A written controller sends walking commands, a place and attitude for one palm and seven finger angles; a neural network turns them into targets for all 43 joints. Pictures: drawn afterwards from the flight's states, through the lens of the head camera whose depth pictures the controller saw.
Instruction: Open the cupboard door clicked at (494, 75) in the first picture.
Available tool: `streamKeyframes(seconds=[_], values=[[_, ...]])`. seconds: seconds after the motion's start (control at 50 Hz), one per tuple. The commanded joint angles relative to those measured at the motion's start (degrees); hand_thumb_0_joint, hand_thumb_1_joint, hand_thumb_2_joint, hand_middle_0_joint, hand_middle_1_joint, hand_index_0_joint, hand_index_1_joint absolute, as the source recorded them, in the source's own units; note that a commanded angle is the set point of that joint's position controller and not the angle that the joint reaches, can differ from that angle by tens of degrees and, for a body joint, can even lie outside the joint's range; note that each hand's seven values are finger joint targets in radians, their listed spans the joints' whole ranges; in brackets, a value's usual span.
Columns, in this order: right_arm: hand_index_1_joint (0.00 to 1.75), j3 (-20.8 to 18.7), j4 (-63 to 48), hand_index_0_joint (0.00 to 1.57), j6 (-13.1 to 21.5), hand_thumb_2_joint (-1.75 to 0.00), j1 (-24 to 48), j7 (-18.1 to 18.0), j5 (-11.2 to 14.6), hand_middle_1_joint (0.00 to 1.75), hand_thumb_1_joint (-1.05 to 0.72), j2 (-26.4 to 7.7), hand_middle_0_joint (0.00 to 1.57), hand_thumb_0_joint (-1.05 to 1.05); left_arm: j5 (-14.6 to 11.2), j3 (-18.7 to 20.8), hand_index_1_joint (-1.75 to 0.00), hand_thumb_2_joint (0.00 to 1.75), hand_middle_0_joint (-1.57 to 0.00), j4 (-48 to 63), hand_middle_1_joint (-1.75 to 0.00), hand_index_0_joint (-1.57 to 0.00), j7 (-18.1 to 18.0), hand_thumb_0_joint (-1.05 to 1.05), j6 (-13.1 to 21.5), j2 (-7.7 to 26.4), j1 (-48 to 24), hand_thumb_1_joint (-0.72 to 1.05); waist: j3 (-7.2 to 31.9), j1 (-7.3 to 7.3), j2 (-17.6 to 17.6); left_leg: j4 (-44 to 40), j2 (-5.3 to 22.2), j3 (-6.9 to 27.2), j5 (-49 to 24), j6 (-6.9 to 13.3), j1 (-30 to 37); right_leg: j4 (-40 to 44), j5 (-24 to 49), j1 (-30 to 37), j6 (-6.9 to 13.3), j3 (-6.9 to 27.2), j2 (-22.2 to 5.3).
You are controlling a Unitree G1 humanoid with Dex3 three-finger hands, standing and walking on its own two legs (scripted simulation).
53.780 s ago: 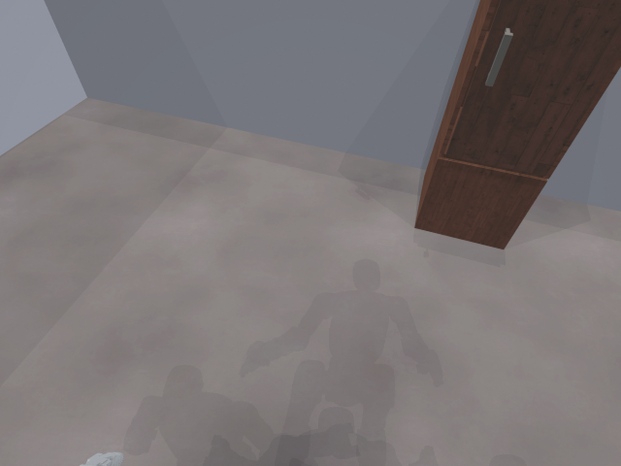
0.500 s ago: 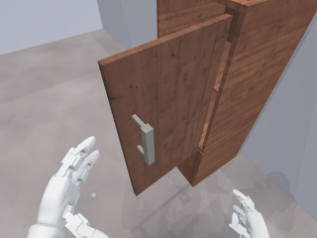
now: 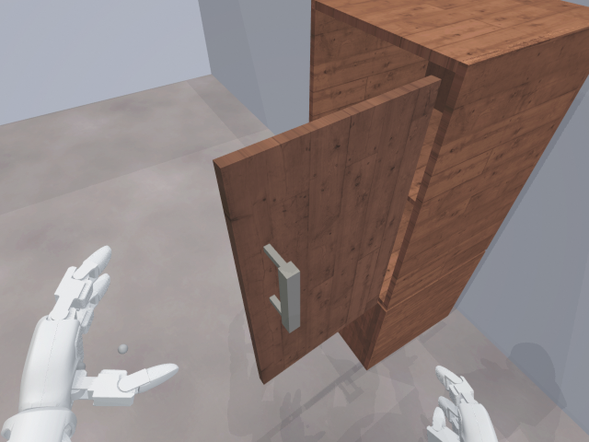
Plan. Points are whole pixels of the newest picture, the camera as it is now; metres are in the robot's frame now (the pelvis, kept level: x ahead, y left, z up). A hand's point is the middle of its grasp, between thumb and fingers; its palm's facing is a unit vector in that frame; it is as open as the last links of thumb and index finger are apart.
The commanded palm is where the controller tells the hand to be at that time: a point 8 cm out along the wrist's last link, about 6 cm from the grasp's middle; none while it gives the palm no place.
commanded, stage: draw the hand back to the body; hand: left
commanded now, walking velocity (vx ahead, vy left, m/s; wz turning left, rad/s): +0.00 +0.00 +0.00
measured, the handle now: (281, 289) +0.32 +0.06 +0.04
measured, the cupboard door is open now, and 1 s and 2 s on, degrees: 94 94 94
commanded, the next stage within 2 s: step back with the hand held close in 0.78 s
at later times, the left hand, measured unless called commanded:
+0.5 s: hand (67, 289) +0.21 +0.26 +0.18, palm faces +0.47 -0.79 -0.40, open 8.1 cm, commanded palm +0.15 +0.29 +0.19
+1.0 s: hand (65, 291) +0.20 +0.26 +0.18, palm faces +0.46 -0.78 -0.42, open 7.4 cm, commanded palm +0.14 +0.28 +0.19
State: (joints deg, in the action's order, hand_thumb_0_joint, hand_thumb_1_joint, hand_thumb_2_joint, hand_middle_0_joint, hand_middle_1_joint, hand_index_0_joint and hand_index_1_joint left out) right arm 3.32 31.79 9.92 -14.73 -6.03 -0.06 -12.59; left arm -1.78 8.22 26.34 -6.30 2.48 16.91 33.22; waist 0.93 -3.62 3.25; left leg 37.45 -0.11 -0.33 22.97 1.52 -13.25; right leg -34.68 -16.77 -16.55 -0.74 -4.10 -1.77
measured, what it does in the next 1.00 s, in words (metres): stands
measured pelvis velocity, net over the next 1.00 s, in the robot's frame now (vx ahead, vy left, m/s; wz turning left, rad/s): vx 0.00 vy -0.01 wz -0.02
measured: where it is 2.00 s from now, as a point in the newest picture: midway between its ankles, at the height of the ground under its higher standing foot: outside the picture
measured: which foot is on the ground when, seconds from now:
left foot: down 0.00-1.00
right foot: down 0.00-1.00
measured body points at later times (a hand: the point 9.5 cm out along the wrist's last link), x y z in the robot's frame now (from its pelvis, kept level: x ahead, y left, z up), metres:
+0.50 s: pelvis +0.01 +0.00 +0.02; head +0.00 -0.02 +0.47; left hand +0.18 +0.30 +0.20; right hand +0.20 -0.22 -0.07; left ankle -0.03 +0.10 -0.72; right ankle +0.02 -0.13 -0.72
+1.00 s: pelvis +0.00 -0.01 +0.02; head -0.01 -0.03 +0.47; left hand +0.17 +0.29 +0.21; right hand +0.18 -0.23 -0.07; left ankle -0.03 +0.10 -0.72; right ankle +0.02 -0.13 -0.72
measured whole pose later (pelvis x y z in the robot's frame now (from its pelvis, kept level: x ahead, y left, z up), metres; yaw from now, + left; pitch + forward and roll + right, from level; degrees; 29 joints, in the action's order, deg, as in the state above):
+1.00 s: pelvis +0.00 -0.01 +0.02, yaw -1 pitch -4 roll -1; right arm 1.8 36.1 6.2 -10.5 -4.1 -0.6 -12.7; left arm -2.0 22.3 21.2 -6.3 8.3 19.9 24.3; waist -2.3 -3.3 3.5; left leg 24.6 1.0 -1.3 16.4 0.6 -4.3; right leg -21.6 -9.9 -7.9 0.1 -3.3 -0.1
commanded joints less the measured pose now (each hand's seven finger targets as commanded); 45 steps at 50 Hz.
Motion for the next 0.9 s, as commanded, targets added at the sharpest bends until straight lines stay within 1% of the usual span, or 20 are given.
streamKeyframes(seconds=[0.0,0.06,0.08,0.16,0.22,0.28,0.34,0.36,0.38,0.42,0.46,0.52,0.56,0.6,0.64,0.68,0.78,0.84,0.86,0.88], values=[[0.3,-2.72,-7.98,0.2,3.73,-0.9,7.78,-0.2,-0.12,0.3,-0.9,-6.0,0.2,0.0,0.53,7.88,-0.3,0.62,-0.18,11.87,-0.3,-0.18,-1.91,0.0,4.74,8.76,-5.6,0.23,2.37,0.13,-0.23,-11.94,1.25,1.3,-15.15,-1.1,-1.67,7.78,7.7,9.02,2.22,0.89,0.68],[0.3,-2.83,-6.97,0.2,3.62,-0.9,8.16,0.13,-0.25,0.3,-0.9,-5.95,0.2,0.0,0.36,8.92,-0.3,0.66,-0.18,11.5,-0.3,-0.18,-1.8,0.0,4.95,8.7,-6.36,0.34,1.66,0.04,-0.17,-13.43,1.46,1.16,-18.85,-1.26,0.11,8.81,10.47,10.57,2.07,0.91,0.78],[0.3,-2.97,-6.72,0.2,3.6,-0.9,8.4,0.27,-0.28,0.3,-0.9,-5.95,0.2,0.0,0.36,9.29,-0.3,0.68,-0.18,11.57,-0.3,-0.18,-1.71,0.0,5.0,8.7,-6.86,0.37,1.81,0.02,0.77,-13.88,1.55,1.01,-19.75,-1.35,1.04,9.17,11.03,10.86,2.02,0.99,0.8],[0.3,-3.33,-5.79,0.2,3.21,-0.9,8.61,0.86,-0.54,0.3,-0.9,-6.05,0.2,0.0,0.17,12.28,-0.3,0.74,-0.19,11.13,-0.3,-0.19,-1.62,0.0,5.34,10.15,-6.77,0.51,3.3,-0.57,0.19,-14.8,1.84,0.69,-26.14,-1.73,3.32,9.98,15.45,13.72,1.98,1.04,0.83],[0.3,-3.52,-5.27,0.2,2.39,-0.9,9.28,1.06,-0.51,0.3,-0.9,-5.92,0.2,0.0,-0.21,13.9,-0.3,0.78,-0.19,9.28,-0.3,-0.19,-1.43,0.0,5.13,10.43,-7.41,0.62,1.46,-0.59,0.58,-15.55,1.82,0.03,-26.24,-1.67,3.79,11.18,16.48,14.14,1.96,1.38,0.85],[0.3,-3.87,-5.02,0.2,1.66,-0.9,9.45,1.22,-0.47,0.3,-0.9,-6.04,0.2,0.0,-0.41,16.08,-0.3,0.82,-0.19,9.9,-0.3,-0.19,-1.48,0.0,5.59,11.86,-9.45,0.73,2.93,-0.7,0.11,-16.03,1.86,-0.08,-27.02,-1.56,5.2,11.82,16.93,15.0,1.88,1.5,1.02],[0.3,-3.92,-4.57,0.2,1.6,-0.9,9.89,1.3,-0.5,0.3,-0.9,-6.1,0.2,0.0,-0.46,17.48,-0.3,0.87,-0.2,10.34,-0.3,-0.2,-1.66,0.0,5.85,12.98,-11.64,0.83,2.7,-0.74,2.65,-16.51,1.8,-0.09,-27.85,-1.74,6.04,12.28,17.15,15.23,1.97,1.61,0.93],[0.3,-3.97,-4.38,0.2,1.52,-0.9,9.85,1.34,-0.49,0.3,-0.9,-6.09,0.2,0.0,-0.57,17.86,-0.3,0.88,-0.2,10.28,-0.3,-0.2,-1.69,0.0,5.9,13.1,-12.23,0.87,2.67,-0.69,2.33,-16.67,1.8,-0.07,-27.67,-1.79,6.3,12.46,16.96,15.14,1.96,1.64,1.03],[0.3,-4.09,-4.27,0.2,1.45,-0.9,9.89,1.34,-0.5,0.3,-0.9,-6.09,0.2,0.0,-0.75,18.72,-0.3,0.9,-0.2,9.63,-0.3,-0.2,-1.75,0.0,5.9,13.53,-12.54,0.9,2.55,-0.73,0.51,-16.75,1.85,-0.22,-27.25,-1.61,6.36,12.74,17.17,15.21,1.88,1.6,1.06],[0.3,-4.11,-4.11,0.2,1.05,-0.9,10.06,1.47,-0.51,0.3,-0.9,-6.19,0.2,0.0,-0.89,16.71,-0.3,0.9,-0.2,6.9,-0.3,-0.2,-1.29,0.0,5.55,11.07,-10.99,0.9,0.64,-0.51,0.07,-17.06,1.93,-0.47,-26.75,-1.39,6.2,13.31,16.89,14.63,1.72,1.42,1.01],[0.3,-4.42,-4.2,0.2,0.56,-0.9,10.33,1.63,-0.37,0.3,-0.9,-6.36,0.2,0.0,-0.99,15.98,-0.3,0.9,-0.2,6.48,-0.3,-0.2,-0.99,0.0,5.54,10.56,-11.2,0.9,0.68,-0.47,-1.48,-17.31,1.88,-0.59,-25.14,-1.03,6.32,13.79,16.13,14.51,1.59,1.6,1.11],[0.3,-4.46,-4.31,0.2,0.57,-0.9,10.66,1.67,-0.49,0.3,-0.9,-6.44,0.2,0.0,-0.75,16.41,-0.3,0.9,-0.2,7.97,-0.3,-0.2,-1.04,0.0,5.86,11.53,-12.08,0.9,1.56,-0.65,1.0,-17.62,1.7,-0.58,-24.92,-1.07,6.63,13.78,16.08,15.17,1.71,1.83,0.98],[0.3,-4.58,-4.33,0.2,0.67,-0.9,10.66,1.57,-0.54,0.3,-0.9,-6.23,0.2,0.0,-0.76,17.39,-0.3,0.9,-0.2,8.57,-0.3,-0.2,-1.24,0.0,6.13,12.54,-11.76,0.9,2.85,-0.87,-0.48,-17.36,1.48,-0.83,-24.29,-0.83,7.06,13.99,16.42,15.68,1.72,2.04,1.03],[0.3,-4.5,-4.11,0.2,0.78,-0.9,10.93,1.41,-0.57,0.3,-0.9,-6.27,0.2,0.0,-0.6,18.04,-0.3,0.9,-0.2,8.76,-0.3,-0.2,-1.35,0.0,6.16,13.36,-11.95,0.9,2.16,-0.92,0.9,-17.5,1.42,-0.76,-23.82,-0.98,6.75,14.25,16.02,15.68,1.92,2.13,1.11],[0.3,-4.42,-4.24,0.2,0.91,-0.9,10.96,1.36,-0.58,0.3,-0.9,-6.07,0.2,0.0,-0.67,17.92,-0.3,0.9,-0.2,9.25,-0.3,-0.2,-1.38,0.0,6.35,13.12,-12.47,0.9,2.14,-0.87,0.28,-17.72,1.44,-0.73,-23.5,-0.95,6.74,14.27,15.84,15.72,1.78,2.04,1.12],[0.3,-4.4,-3.92,0.2,1.15,-0.9,10.95,1.41,-0.53,0.3,-0.9,-5.94,0.2,0.0,-0.58,17.69,-0.3,0.9,-0.2,9.27,-0.3,-0.2,-1.4,0.0,6.45,12.79,-12.44,0.9,1.91,-0.81,2.39,-17.65,1.26,-0.97,-23.06,-1.0,6.84,14.59,15.46,15.45,1.85,2.26,1.1],[0.3,-4.58,-3.71,0.2,1.44,-0.9,11.06,1.35,-0.53,0.3,-0.9,-5.98,0.2,0.0,-0.62,17.43,-0.3,0.9,-0.2,7.91,-0.3,-0.2,-1.32,0.0,6.57,12.4,-12.35,0.9,0.67,-0.74,-0.34,-18.1,1.43,-0.94,-20.88,-0.78,6.66,15.18,13.7,14.64,1.71,2.18,1.28],[0.3,-4.62,-3.55,0.2,1.47,-0.9,11.11,1.46,-0.49,0.3,-0.9,-6.02,0.2,0.0,-0.58,17.13,-0.3,0.9,-0.2,7.73,-0.3,-0.2,-1.17,0.0,6.69,12.06,-12.21,0.9,0.57,-0.73,0.49,-18.39,1.45,-0.85,-20.81,-0.86,6.61,15.23,13.54,14.84,1.77,2.3,1.23],[0.3,-4.64,-3.6,0.2,1.41,-0.9,11.14,1.44,-0.49,0.3,-0.9,-5.95,0.2,0.0,-0.68,17.36,-0.3,0.9,-0.2,7.51,-0.3,-0.2,-1.22,0.0,6.72,12.36,-12.19,0.9,0.66,-0.83,-0.63,-18.27,1.39,-0.87,-20.57,-0.7,6.68,15.45,13.41,14.79,1.7,2.26,1.3],[0.3,-4.56,-3.51,0.2,1.58,-0.9,11.44,1.41,-0.51,0.3,-0.9,-6.16,0.2,0.0,-0.57,18.47,-0.3,0.9,-0.2,10.24,-0.3,-0.2,-1.48,0.0,7.18,14.2,-17.36,0.9,1.57,-0.51,0.41,-18.36,1.2,-0.76,-20.05,-0.72,6.81,15.56,13.19,15.2,1.77,2.55,1.26]])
